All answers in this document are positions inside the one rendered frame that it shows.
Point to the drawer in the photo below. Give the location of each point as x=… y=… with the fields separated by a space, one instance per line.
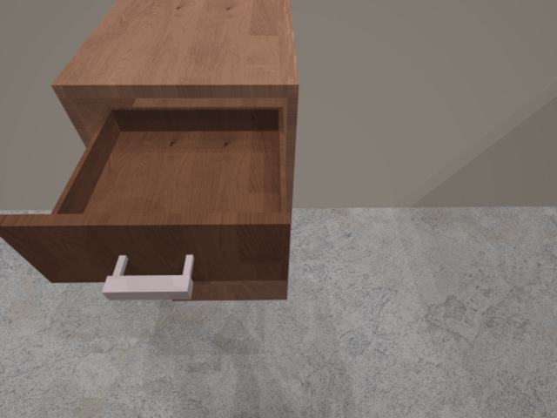
x=159 y=183

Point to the cabinet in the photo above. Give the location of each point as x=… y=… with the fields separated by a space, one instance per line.
x=190 y=53

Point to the handle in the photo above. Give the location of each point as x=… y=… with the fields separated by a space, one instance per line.
x=148 y=287

